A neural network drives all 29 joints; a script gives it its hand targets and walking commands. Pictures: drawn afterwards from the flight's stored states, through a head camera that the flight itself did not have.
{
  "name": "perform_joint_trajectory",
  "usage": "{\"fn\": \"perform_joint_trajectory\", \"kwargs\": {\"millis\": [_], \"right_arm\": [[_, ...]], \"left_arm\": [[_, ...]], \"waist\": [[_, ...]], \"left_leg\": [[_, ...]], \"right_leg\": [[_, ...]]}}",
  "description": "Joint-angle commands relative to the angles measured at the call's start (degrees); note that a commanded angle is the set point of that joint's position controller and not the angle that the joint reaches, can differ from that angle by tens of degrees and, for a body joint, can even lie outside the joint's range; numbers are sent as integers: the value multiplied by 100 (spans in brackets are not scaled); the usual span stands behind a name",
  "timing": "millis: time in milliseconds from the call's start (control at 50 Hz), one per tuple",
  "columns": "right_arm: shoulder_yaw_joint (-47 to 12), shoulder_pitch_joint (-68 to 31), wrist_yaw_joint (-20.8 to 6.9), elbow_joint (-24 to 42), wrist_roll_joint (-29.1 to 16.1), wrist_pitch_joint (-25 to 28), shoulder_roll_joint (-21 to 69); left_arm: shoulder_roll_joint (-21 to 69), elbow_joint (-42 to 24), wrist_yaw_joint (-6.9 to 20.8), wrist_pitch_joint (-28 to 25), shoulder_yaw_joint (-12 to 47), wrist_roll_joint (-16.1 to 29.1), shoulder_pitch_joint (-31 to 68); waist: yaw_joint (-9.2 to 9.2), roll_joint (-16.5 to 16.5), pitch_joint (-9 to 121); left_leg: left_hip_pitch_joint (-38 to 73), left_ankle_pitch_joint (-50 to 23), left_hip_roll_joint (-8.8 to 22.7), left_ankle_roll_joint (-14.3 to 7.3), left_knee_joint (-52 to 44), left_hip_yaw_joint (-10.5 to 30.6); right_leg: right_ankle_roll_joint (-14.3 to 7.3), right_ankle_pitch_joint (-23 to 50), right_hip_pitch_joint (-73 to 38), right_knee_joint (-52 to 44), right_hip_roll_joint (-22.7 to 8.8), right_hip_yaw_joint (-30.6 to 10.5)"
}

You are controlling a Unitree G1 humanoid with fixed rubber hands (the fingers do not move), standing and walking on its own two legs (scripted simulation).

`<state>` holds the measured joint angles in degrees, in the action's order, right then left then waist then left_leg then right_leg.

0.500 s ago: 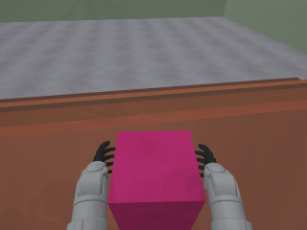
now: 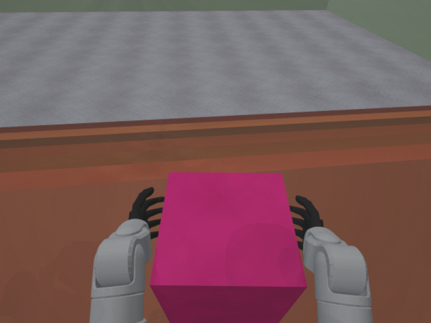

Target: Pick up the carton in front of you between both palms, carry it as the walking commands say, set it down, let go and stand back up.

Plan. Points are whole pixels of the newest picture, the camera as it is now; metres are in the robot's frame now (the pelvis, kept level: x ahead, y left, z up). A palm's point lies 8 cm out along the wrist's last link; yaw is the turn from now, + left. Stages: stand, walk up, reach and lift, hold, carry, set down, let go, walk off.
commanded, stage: carry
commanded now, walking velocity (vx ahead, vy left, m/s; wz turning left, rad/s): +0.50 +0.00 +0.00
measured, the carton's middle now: (224, 253) +0.28 -0.01 +0.01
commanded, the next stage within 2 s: none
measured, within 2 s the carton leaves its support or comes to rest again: neither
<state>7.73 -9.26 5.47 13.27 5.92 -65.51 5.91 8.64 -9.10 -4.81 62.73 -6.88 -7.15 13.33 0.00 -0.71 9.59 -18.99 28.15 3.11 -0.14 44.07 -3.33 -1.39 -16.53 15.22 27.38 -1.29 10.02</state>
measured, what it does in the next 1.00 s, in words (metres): walks ahead: left foot, then right foot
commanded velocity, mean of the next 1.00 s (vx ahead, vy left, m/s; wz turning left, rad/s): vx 0.50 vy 0.00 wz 0.00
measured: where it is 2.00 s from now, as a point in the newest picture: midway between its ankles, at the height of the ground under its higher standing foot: (206, 175)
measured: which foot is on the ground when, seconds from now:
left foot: up 0.00-0.16, down 0.18-0.62, up 0.64-1.00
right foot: down 0.00-0.18, up 0.20-0.58, down 0.60-1.00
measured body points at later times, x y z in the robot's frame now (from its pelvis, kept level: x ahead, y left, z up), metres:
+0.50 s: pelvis +0.29 +0.03 +0.01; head +0.30 +0.04 +0.46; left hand +0.59 +0.16 +0.09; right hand +0.56 -0.14 +0.09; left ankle +0.16 +0.11 -0.73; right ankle +0.41 -0.10 -0.70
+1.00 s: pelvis +0.64 +0.00 +0.00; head +0.64 +0.00 +0.46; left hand +0.91 +0.16 +0.09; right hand +0.91 -0.15 +0.08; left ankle +0.78 +0.13 -0.70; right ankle +0.50 -0.08 -0.73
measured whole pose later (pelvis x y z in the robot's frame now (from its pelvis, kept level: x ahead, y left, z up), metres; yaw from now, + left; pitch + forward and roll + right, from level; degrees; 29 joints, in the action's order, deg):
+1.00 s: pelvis +0.64 +0.00 +0.00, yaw +1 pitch +4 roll +1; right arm 4.1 -5.6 5.8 24.0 6.5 -68.6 7.3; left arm 7.5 -22.5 -4.6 66.6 -5.2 -5.7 7.6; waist 0.4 0.4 4.5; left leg -33.9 3.8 4.9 -0.8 33.6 -10.0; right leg -0.9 -20.1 -1.1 15.2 -1.8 13.1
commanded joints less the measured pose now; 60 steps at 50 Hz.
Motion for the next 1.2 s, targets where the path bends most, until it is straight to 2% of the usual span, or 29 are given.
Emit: {"fn": "perform_joint_trajectory", "kwargs": {"millis": [0, 20, 100, 140, 160, 180, 200, 220, 240, 280, 360, 480, 540, 560, 580, 600, 620, 680, 720, 760, 960, 1000, 1040, 1060, 1080, 1100, 1120, 1160, 1180], "right_arm": [[-4291, -3452, -1574, 752, -2499, -145, 5246], [-4242, -3353, -1579, 843, -2529, -179, 5271], [-4246, -3085, -1469, 1223, -2462, -308, 5261], [-4147, -2873, -1401, 1237, -2373, -377, 5081], [-4071, -2788, -1369, 1193, -2314, -420, 4969], [-3979, -2682, -1330, 1082, -2182, -453, 4815], [-3901, -2772, -1302, 994, -2085, -489, 4785], [-3907, -2873, -1286, 1095, -2126, -540, 4836], [-3929, -2934, -1279, 1092, -2151, -572, 4937], [-4049, -3152, -1309, 1168, -2221, -574, 5156], [-4244, -3192, -1477, 1219, -2487, -518, 5434], [-4270, -2865, -1623, 1074, -2501, -432, 5270], [-4280, -2811, -1632, 1104, -2456, -413, 5218], [-4287, -2768, -1633, 1101, -2438, -409, 5178], [-4287, -2842, -1641, 1098, -2421, -394, 5100], [-4365, -2926, -1638, 1182, -2437, -429, 5177], [-4376, -2965, -1644, 1171, -2424, -399, 5154], [-4404, -2927, -1631, 1062, -2412, -195, 5626], [-4413, -2760, -1573, 1042, -2347, -78, 5790], [-4431, -2474, -1493, 991, -2220, 28, 5846], [-4493, -2530, -1349, 1595, -2268, -200, 5108], [-4438, -2719, -1372, 1601, -2338, -341, 4894], [-4322, -2867, -1381, 1456, -2362, -452, 4713], [-4250, -2957, -1390, 1386, -2360, -493, 4585], [-4131, -3076, -1399, 1257, -2305, -515, 4381], [-4116, -3172, -1397, 1106, -2364, -520, 4400], [-4167, -3428, -1398, 1165, -2472, -546, 4489], [-4253, -3949, -1399, 1108, -2597, -525, 4769], [-4323, -4264, -1405, 1067, -2668, -497, 4884]], "left_arm": [[5125, -833, 1270, 416, 4047, 2133, 2316], [5230, -1033, 1278, 458, 4076, 2205, 2361], [5127, -1456, 1347, 624, 4186, 2412, 2305], [4909, -1539, 1377, 726, 4213, 2512, 2260], [4755, -1563, 1392, 785, 4190, 2550, 2288], [4581, -1672, 1419, 883, 4172, 2586, 2470], [4529, -1649, 1444, 978, 4227, 2661, 2682], [4584, -1497, 1473, 1012, 4197, 2671, 2692], [4633, -1385, 1500, 1024, 4139, 2679, 2672], [4852, -1182, 1508, 987, 4100, 2630, 2552], [5270, -992, 1410, 811, 4069, 2318, 2145], [5243, -1037, 1297, 691, 4075, 2071, 1851], [5240, -1031, 1343, 670, 4112, 2147, 1800], [5224, -989, 1365, 658, 4093, 2159, 1753], [5236, -967, 1394, 652, 4082, 2153, 1709], [5115, -804, 1426, 604, 3999, 2091, 1744], [5274, -775, 1453, 566, 4072, 2178, 1682], [5707, -1067, 1507, 432, 4264, 2429, 2029], [5789, -1191, 1545, 368, 4364, 2549, 2086], [5732, -1254, 1598, 333, 4415, 2607, 1920], [4788, -1579, 1538, 546, 4179, 2428, 1616], [4588, -1576, 1477, 654, 4119, 2381, 1760], [4376, -1586, 1428, 760, 4102, 2396, 2071], [4249, -1578, 1402, 808, 4091, 2389, 2249], [4226, -1615, 1376, 886, 4130, 2422, 2539], [4195, -1559, 1364, 937, 4120, 2450, 2687], [4307, -1387, 1343, 937, 4118, 2467, 2907], [4567, -1201, 1330, 885, 4102, 2498, 3263], [4655, -1074, 1310, 847, 4093, 2489, 3430]], "waist": [[230, 732, 660], [212, 575, 750], [117, 973, 788], [-8, 589, 1005], [-76, 230, 1258], [-203, -1097, 1303], [-212, -1626, 1087], [-170, -1105, 1025], [-169, -691, 972], [-132, -66, 976], [-125, -481, 814], [-139, -880, 302], [-8, -908, 663], [69, -723, 1003], [223, -359, 1343], [186, 1131, 1807], [151, 1488, 1537], [83, 214, 1258], [57, 405, 1306], [64, 626, 1248], [125, 914, 168], [116, 946, 117], [-28, 757, 573], [-229, 454, 930], [-340, -695, 1463], [-320, -1827, 1592], [-258, -1412, 1503], [-298, -377, 1376], [-279, -217, 1331]], "left_leg": [[-3088, 640, 159, -77, 587, -30], [-2822, 289, 189, -48, 123, -66], [-706, -1266, -233, 8, -1377, -798], [1317, -1926, -449, -37, -1886, -1256], [2429, -1578, -101, -144, -1842, -830], [2968, -464, 1332, -599, -2860, 1759], [3410, -976, 2138, -1338, -3172, 3321], [3377, -1539, 2279, -1494, -3012, 3238], [3214, -2207, 2109, -1422, -2886, 2805], [2862, -2595, 1860, -1041, -3008, 1860], [2653, -3413, 1332, -746, -3208, 592], [2347, -4494, 966, -567, -3083, -346], [2133, -5741, 858, -290, -1943, -885], [1683, -5478, 672, -140, -1032, -1086], [793, -4091, 586, -29, 130, -991], [-788, -2219, -61, 216, 1931, -798], [-1819, -191, -393, 140, 2889, -170], [-1916, -876, 411, -144, 2753, 367], [-1551, -1211, 434, -100, 2036, 219], [-1487, -1325, 345, -36, 1432, -21], [-1527, -2644, 10, -98, -1208, -923], [-1047, -2643, -67, -227, -1418, -1036], [451, -2333, -550, -276, -1653, -1457], [1625, -1990, -317, -304, -1629, -1073], [2878, -1113, 1232, -897, -1974, 1390], [3567, -1330, 2003, -1568, -2844, 3397], [3504, -1889, 2034, -1589, -2727, 3056], [2819, -2846, 1711, -1264, -2393, 1983], [2417, -2745, 1589, -1094, -2455, 1576]], "right_leg": [[-1205, 1419, -3085, -1170, -2268, -2959], [-983, 1264, -2934, -1219, -2112, -2509], [-432, 1085, -1635, -1147, -1367, -877], [-163, 862, -442, -270, -1052, -219], [28, 863, 291, 618, -888, 117], [372, 3, 1400, 2348, -286, 362], [337, -1352, 2646, 3338, 122, -73], [140, -1435, 3054, 4011, -265, -684], [42, -1263, 3180, 4194, -486, -806], [19, -581, 3007, 3702, -700, -844], [150, 245, 2545, 2263, -419, -375], [26, 1289, 1626, 373, 5, 368], [-93, 1601, 10, -55, 312, 724], [-104, 1190, -1093, -130, 427, 863], [-124, 597, -2195, -108, -228, 75], [-1023, -617, -3258, -790, -2007, -2994], [-1396, -156, -3265, -1545, -2416, -4103], [-881, 1459, -2298, -1301, -1981, -2465], [-600, 1518, -1930, -1429, -1761, -1706], [-583, 1542, -1841, -1536, -1622, -1261], [-533, 2795, -2140, -1448, -1258, -181], [-447, 3396, -2141, -1072, -1247, -21], [-248, 4055, -1779, 405, -924, 460], [-118, 3233, -1042, 1494, -727, 430], [132, 1550, 417, 3246, -248, 307], [188, -1130, 1963, 4591, 454, -268], [15, -1253, 2449, 5398, 109, -915], [-210, -795, 2600, 5253, -330, -1104], [-236, -510, 2457, 4875, -459, -1124]]}}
